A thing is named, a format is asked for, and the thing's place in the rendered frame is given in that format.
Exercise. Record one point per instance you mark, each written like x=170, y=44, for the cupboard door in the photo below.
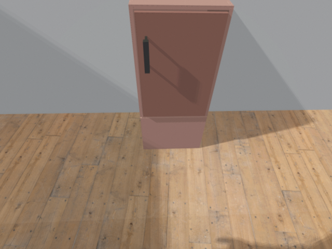
x=184, y=47

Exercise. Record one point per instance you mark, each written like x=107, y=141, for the handle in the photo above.
x=146, y=55

